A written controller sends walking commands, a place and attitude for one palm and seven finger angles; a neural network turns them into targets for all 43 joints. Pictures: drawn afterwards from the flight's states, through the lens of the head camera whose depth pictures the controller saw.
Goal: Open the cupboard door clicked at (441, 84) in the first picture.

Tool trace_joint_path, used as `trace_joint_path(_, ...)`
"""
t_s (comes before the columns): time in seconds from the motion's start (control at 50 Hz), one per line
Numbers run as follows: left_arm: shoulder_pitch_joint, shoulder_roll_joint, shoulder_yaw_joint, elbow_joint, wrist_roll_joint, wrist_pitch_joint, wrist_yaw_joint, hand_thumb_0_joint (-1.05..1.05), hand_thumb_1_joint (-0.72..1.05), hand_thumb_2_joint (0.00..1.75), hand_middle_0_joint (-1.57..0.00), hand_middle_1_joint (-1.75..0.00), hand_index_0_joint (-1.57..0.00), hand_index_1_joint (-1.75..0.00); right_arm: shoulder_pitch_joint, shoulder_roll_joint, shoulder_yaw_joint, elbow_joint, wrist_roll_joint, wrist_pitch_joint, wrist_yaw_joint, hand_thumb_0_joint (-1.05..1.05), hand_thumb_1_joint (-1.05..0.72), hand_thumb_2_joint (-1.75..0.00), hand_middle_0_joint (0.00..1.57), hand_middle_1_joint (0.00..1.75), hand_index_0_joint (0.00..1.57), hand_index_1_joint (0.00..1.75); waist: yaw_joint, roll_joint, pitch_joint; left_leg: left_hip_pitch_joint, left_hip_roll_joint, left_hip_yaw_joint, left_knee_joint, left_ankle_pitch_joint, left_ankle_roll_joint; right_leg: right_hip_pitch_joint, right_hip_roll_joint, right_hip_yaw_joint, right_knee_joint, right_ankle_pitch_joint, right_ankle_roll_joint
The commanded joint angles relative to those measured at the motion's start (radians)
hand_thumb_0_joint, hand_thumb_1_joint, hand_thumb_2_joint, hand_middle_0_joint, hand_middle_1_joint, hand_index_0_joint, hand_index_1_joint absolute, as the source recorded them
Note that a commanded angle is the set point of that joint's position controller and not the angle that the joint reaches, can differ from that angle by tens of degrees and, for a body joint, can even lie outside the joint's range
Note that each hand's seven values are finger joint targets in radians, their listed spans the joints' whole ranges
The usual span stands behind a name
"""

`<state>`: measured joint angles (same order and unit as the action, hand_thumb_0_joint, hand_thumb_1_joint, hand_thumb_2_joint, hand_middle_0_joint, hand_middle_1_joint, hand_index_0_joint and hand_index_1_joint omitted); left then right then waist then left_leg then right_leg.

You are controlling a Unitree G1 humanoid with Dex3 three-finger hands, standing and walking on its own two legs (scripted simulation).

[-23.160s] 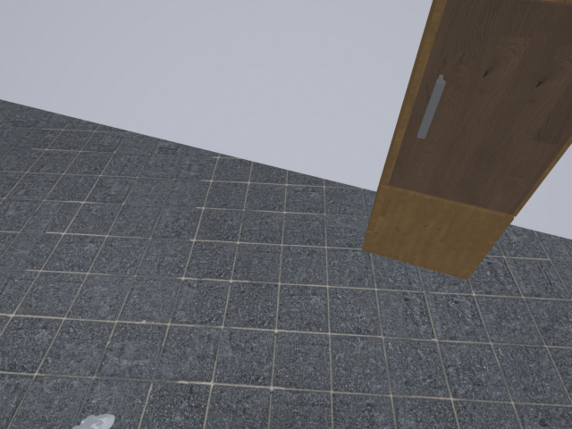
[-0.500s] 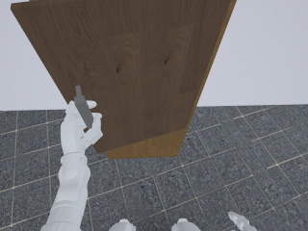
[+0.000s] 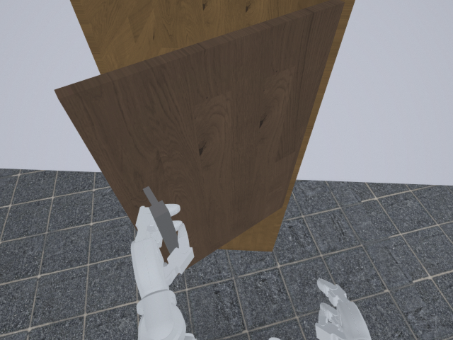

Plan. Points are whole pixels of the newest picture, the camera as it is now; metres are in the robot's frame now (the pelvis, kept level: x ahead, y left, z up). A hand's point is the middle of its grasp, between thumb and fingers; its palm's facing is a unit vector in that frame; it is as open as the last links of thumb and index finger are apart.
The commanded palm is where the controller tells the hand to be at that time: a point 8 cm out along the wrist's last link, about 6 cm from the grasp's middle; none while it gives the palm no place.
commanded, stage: pull the door open along its arc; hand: left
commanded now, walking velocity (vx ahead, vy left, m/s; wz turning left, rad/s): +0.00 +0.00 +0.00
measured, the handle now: (163, 224) +0.30 +0.13 +0.04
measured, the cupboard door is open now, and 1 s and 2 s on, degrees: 37 39 42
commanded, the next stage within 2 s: open thumb and fingers to let go in 0.04 s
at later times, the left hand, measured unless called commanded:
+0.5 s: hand (192, 258) +0.24 +0.07 +0.05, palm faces +0.40 -0.92 -0.03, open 9.2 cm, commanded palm +0.19 +0.11 +0.04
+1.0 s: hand (190, 261) +0.24 +0.07 +0.05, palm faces +0.32 -0.95 -0.02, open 15.1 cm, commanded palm +0.20 +0.12 +0.04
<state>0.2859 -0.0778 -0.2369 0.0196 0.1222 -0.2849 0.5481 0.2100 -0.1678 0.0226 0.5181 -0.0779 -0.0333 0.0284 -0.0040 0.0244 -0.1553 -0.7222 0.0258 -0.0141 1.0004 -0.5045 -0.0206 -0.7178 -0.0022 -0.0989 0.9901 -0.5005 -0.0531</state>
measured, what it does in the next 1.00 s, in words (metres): stands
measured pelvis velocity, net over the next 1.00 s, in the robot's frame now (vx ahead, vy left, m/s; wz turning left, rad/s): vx -0.02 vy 0.00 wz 0.01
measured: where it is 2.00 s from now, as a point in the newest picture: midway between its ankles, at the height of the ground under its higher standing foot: outside the picture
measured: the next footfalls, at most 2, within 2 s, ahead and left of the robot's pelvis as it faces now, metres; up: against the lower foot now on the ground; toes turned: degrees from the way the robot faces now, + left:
none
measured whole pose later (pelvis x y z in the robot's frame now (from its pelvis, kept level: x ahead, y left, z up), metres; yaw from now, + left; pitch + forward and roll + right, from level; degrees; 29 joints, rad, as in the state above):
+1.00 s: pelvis -0.02 +0.00 -0.01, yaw +0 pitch +12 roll +0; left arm 0.25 -0.07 -0.27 0.04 0.11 -0.29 0.54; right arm 0.20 -0.18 0.02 0.53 -0.08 -0.06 0.01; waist 0.00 0.03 -0.15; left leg -0.76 0.02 -0.02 1.04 -0.49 -0.02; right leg -0.76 -0.01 -0.10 1.04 -0.49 -0.06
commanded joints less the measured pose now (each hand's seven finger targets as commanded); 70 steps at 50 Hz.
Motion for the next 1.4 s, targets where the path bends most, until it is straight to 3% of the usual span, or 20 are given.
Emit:
trace_joint_path(0.0,0.128,-0.137,-0.102,-0.316,0.005,-0.056,-0.027,0.00,0.90,0.90,-0.40,-1.35,-0.40,-1.35,-0.075,-0.084,-0.036,-0.177,0.011,-0.071,-0.003,0.00,-0.90,-0.90,0.20,0.30,0.20,0.30,0.009,-0.062,-0.232,0.096,-0.043,0.002,-0.097,0.334,0.030,0.241,-0.010,0.054,-0.143,0.482,0.028)
trace_joint_path(0.04,0.137,-0.124,-0.088,-0.304,-0.007,-0.041,-0.033,0.00,0.90,0.90,-0.40,-1.35,-0.40,-1.35,-0.075,-0.087,-0.030,-0.176,0.012,-0.073,-0.004,0.00,-0.90,-0.90,0.20,0.30,0.20,0.30,0.000,-0.085,-0.182,0.069,-0.044,-0.004,-0.090,0.321,0.028,0.227,-0.012,0.056,-0.146,0.497,0.032)
trace_joint_path(0.12,-0.101,-0.056,-0.003,-0.263,0.004,-0.050,0.011,0.00,0.90,0.90,-0.40,-1.35,-0.40,-1.35,-0.075,-0.093,-0.031,-0.143,0.000,-0.075,-0.022,0.00,-0.90,-0.90,0.20,0.30,0.20,0.30,-0.022,-0.088,-0.126,0.016,-0.052,-0.011,-0.057,0.226,0.025,0.143,-0.024,0.094,-0.166,0.357,0.039)
trace_joint_path(0.22,-0.058,-0.044,0.023,-0.230,-0.003,-0.067,0.002,0.00,0.55,0.75,-0.38,-1.31,-0.38,-1.31,-0.067,-0.087,-0.042,-0.144,0.001,-0.080,-0.030,0.00,-0.90,-0.90,0.20,0.30,0.20,0.30,0.002,-0.119,-0.215,0.005,-0.057,-0.007,-0.050,0.231,0.023,0.225,-0.051,0.151,-0.183,0.423,0.055)
trace_joint_path(0.34,-0.094,-0.043,0.006,-0.222,-0.004,-0.080,-0.019,0.00,0.13,0.57,-0.35,-1.27,-0.35,-1.27,-0.061,-0.092,-0.042,-0.135,0.002,-0.077,-0.033,0.00,-0.90,-0.90,0.20,0.30,0.20,0.30,-0.020,-0.137,-0.179,-0.007,-0.053,-0.012,-0.052,0.208,0.026,0.212,-0.062,0.163,-0.197,0.398,0.063)
trace_joint_path(0.52,-0.073,-0.038,0.014,-0.219,-0.009,-0.098,-0.026,0.00,-0.50,0.30,-0.30,-1.20,-0.30,-1.20,-0.068,-0.094,-0.047,-0.146,0.004,-0.081,-0.032,0.00,-0.90,-0.90,0.20,0.30,0.20,0.30,-0.006,-0.122,-0.189,-0.012,-0.054,-0.010,-0.056,0.189,0.030,0.201,-0.057,0.158,-0.197,0.321,0.052)
trace_joint_path(0.64,-0.126,-0.052,0.001,-0.193,0.000,-0.096,-0.007,0.00,-0.50,0.30,-0.27,-1.00,-0.27,-1.00,-0.080,-0.095,-0.046,-0.143,0.004,-0.086,-0.035,0.00,-0.90,-0.90,0.20,0.30,0.20,0.30,-0.008,-0.109,-0.164,-0.004,-0.053,-0.006,-0.055,0.157,0.032,0.145,-0.049,0.145,-0.204,0.207,0.045)
trace_joint_path(0.72,-0.132,-0.043,0.009,-0.206,-0.003,-0.091,-0.001,0.00,-0.50,0.30,-0.23,-0.80,-0.23,-0.80,-0.072,-0.096,-0.046,-0.146,0.005,-0.088,-0.034,0.00,-0.90,-0.90,0.20,0.30,0.20,0.30,0.001,-0.106,-0.197,0.003,-0.054,-0.008,-0.064,0.175,0.033,0.165,-0.040,0.131,-0.190,0.222,0.038)
trace_joint_path(0.86,-0.194,-0.075,-0.018,-0.186,0.006,-0.075,0.020,0.00,-0.50,0.30,-0.18,-0.45,-0.18,-0.45,-0.086,-0.098,-0.037,-0.146,0.005,-0.083,-0.031,0.00,-0.90,-0.90,0.20,0.30,0.20,0.30,-0.009,-0.071,-0.165,0.028,-0.050,-0.011,-0.077,0.162,0.034,0.096,-0.017,0.077,-0.162,0.173,0.027)
trace_joint_path(0.92,-0.155,-0.084,-0.013,-0.180,0.002,-0.060,0.027,0.00,-0.50,0.30,-0.15,-0.30,-0.15,-0.30,-0.085,-0.096,-0.037,-0.153,0.005,-0.082,-0.030,0.00,-0.90,-0.90,0.20,0.30,0.20,0.30,0.009,-0.081,-0.193,0.036,-0.051,-0.011,-0.084,0.190,0.032,0.125,-0.011,0.069,-0.156,0.207,0.023)
trace_joint_path(1.04,-0.192,-0.129,-0.050,-0.180,0.004,-0.037,0.031,0.00,-0.50,0.30,-0.15,-0.30,-0.15,-0.30,-0.096,-0.096,-0.032,-0.152,0.008,-0.075,-0.023,0.00,-0.90,-0.90,0.20,0.30,0.20,0.30,-0.006,-0.070,-0.166,0.052,-0.046,-0.018,-0.089,0.180,0.031,0.083,-0.004,0.045,-0.145,0.182,0.020)
trace_joint_path(1.06,-0.204,0.007,-0.228,-0.211,0.097,-0.085,-0.166,0.00,-0.50,0.30,-0.15,-0.30,-0.15,-0.30,-0.023,-0.144,-0.034,-0.127,0.020,-0.079,-0.015,0.00,-0.90,-0.90,0.20,0.30,0.20,0.30,-0.093,-0.104,-0.111,0.052,-0.043,-0.012,-0.061,0.182,0.049,0.035,-0.017,0.086,-0.134,0.244,0.027)
trace_joint_path(1.08,-0.221,0.086,-0.134,-0.267,0.055,-0.128,-0.276,0.00,-0.50,0.30,-0.15,-0.30,-0.15,-0.30,-0.021,-0.134,-0.043,-0.148,0.023,-0.080,-0.019,0.00,-0.90,-0.90,0.20,0.30,0.20,0.30,-0.053,-0.071,-0.169,0.036,-0.045,-0.010,-0.052,0.196,0.053,0.082,-0.022,0.091,-0.118,0.283,0.019)
trace_joint_path(1.1,-0.190,0.114,-0.125,-0.293,0.033,-0.150,-0.360,0.00,-0.50,0.30,-0.15,-0.30,-0.15,-0.30,-0.026,-0.139,-0.044,-0.164,0.028,-0.080,-0.024,0.00,-0.90,-0.90,0.20,0.30,0.20,0.30,-0.041,-0.038,-0.212,0.049,-0.046,-0.006,-0.049,0.204,0.055,0.107,-0.023,0.100,-0.108,0.301,0.016)
trace_joint_path(1.12,-0.190,0.113,-0.135,-0.316,-0.001,-0.157,-0.437,0.00,-0.50,0.30,-0.15,-0.30,-0.15,-0.30,-0.018,-0.142,-0.043,-0.180,0.036,-0.081,-0.025,0.00,-0.90,-0.90,0.20,0.30,0.20,0.30,-0.047,-0.006,-0.215,0.057,-0.046,-0.008,-0.047,0.215,0.054,0.108,-0.023,0.097,-0.096,0.311,0.011)
trace_joint_path(1.14,-0.191,0.106,-0.146,-0.325,-0.041,-0.165,-0.507,0.00,-0.50,0.30,-0.15,-0.30,-0.15,-0.30,-0.019,-0.140,-0.040,-0.191,0.046,-0.090,-0.028,0.00,-0.90,-0.90,0.20,0.30,0.20,0.30,-0.056,-0.027,-0.201,0.054,-0.046,-0.011,-0.043,0.201,0.055,0.096,-0.024,0.098,-0.099,0.295,0.015)
trace_joint_path(1.16,-0.153,0.099,-0.116,-0.320,-0.091,-0.159,-0.545,0.00,-0.50,0.30,-0.15,-0.30,-0.15,-0.30,-0.021,-0.138,-0.040,-0.210,0.056,-0.095,-0.033,0.00,-0.90,-0.90,0.20,0.30,0.20,0.30,-0.045,-0.033,-0.186,0.046,-0.044,-0.015,-0.051,0.173,0.052,0.089,-0.018,0.090,-0.106,0.249,0.015)
trace_joint_path(1.2,-0.118,0.057,-0.098,-0.345,-0.175,-0.138,-0.563,0.00,-0.50,0.30,-0.15,-0.30,-0.15,-0.30,-0.025,-0.136,-0.035,-0.241,0.070,-0.106,-0.040,0.00,-0.90,-0.90,0.20,0.30,0.20,0.30,-0.038,-0.070,-0.164,0.036,-0.047,-0.024,-0.063,0.137,0.050,0.082,-0.010,0.076,-0.121,0.179,0.020)
trace_joint_path(1.24,-0.026,0.065,-0.051,-0.356,-0.198,-0.118,-0.532,0.00,-0.50,0.30,-0.15,-0.30,-0.15,-0.30,-0.030,-0.138,-0.038,-0.261,0.075,-0.112,-0.039,0.00,-0.90,-0.90,0.20,0.30,0.20,0.30,-0.010,-0.072,-0.173,0.035,-0.047,-0.028,-0.072,0.148,0.044,0.085,-0.004,0.060,-0.104,0.171,0.017)
trace_joint_path(1.38,0.089,0.127,-0.018,-0.401,-0.090,-0.111,-0.427,0.00,-0.50,0.30,-0.15,-0.30,-0.15,-0.30,-0.006,-0.141,-0.043,-0.294,0.059,-0.092,-0.019,0.00,-0.90,-0.90,0.20,0.30,0.20,0.30,-0.005,-0.077,-0.136,-0.020,-0.043,-0.023,-0.051,0.132,0.039,0.028,-0.003,0.056,-0.056,0.148,0.014)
